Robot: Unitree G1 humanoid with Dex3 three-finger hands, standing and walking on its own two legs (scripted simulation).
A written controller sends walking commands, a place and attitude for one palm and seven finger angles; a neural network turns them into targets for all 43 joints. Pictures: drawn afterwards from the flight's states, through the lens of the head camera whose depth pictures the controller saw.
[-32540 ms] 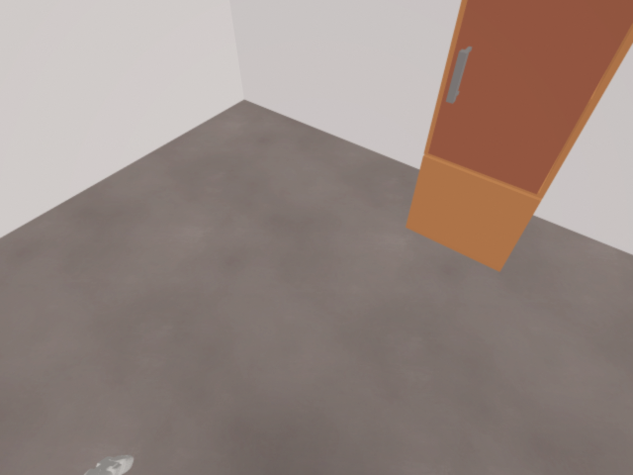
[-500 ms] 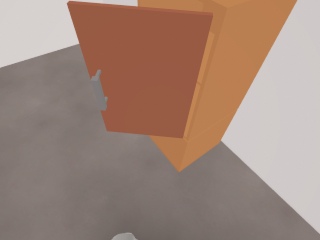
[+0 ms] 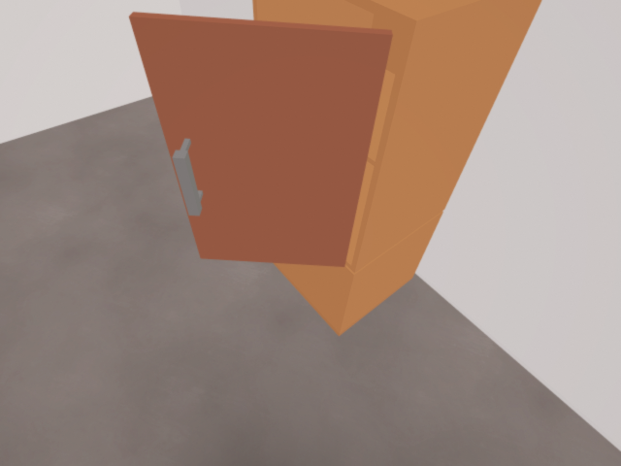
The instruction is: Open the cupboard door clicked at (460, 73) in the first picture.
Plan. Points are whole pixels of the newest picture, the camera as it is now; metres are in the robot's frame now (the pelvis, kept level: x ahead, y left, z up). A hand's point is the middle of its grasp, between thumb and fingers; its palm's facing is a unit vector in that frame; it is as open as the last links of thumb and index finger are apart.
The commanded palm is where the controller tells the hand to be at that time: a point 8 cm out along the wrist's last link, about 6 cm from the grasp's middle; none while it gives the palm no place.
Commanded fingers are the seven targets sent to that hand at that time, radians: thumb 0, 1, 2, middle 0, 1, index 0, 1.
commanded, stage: come to a stop and stand still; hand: left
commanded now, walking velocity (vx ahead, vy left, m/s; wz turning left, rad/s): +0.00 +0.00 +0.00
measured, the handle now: (191, 178) +0.62 +0.27 -0.03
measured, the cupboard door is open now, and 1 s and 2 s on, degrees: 49 49 49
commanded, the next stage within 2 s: look again from close up in 0.44 s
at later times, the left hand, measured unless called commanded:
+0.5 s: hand out of the picture +0.00 +0.15 -0.17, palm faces +0.05 -0.98 -0.17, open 7.4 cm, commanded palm none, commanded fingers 0.00 0.90 0.90 -0.20 -0.30 -0.20 -0.30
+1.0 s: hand out of the picture -0.02 +0.17 -0.18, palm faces +0.04 -0.98 -0.20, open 7.4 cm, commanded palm none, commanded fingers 0.00 0.90 0.90 -0.20 -0.30 -0.20 -0.30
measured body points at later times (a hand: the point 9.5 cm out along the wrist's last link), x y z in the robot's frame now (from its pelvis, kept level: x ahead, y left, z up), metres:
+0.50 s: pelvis +0.00 -0.02 +0.01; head +0.01 -0.01 +0.46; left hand +0.00 +0.20 -0.16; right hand -0.01 -0.23 -0.15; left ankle +0.02 +0.10 -0.74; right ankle -0.04 -0.14 -0.74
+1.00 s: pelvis -0.02 -0.01 +0.00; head -0.03 +0.00 +0.45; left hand -0.02 +0.22 -0.16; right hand +0.03 -0.24 -0.15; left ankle +0.02 +0.10 -0.74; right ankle -0.04 -0.14 -0.74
